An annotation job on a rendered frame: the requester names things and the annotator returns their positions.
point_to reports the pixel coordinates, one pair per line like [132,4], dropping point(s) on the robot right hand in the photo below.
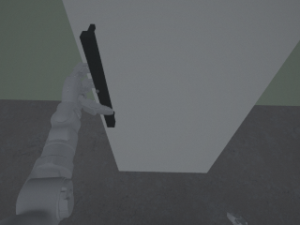
[236,220]

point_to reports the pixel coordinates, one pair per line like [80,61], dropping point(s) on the left robot forearm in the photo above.
[59,150]

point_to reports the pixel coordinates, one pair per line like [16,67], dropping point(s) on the handle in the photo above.
[91,52]

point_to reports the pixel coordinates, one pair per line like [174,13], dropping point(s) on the robot left hand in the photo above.
[73,91]

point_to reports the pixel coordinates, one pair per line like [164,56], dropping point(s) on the robot left upper arm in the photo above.
[43,201]

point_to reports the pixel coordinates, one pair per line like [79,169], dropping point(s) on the fridge door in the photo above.
[183,75]

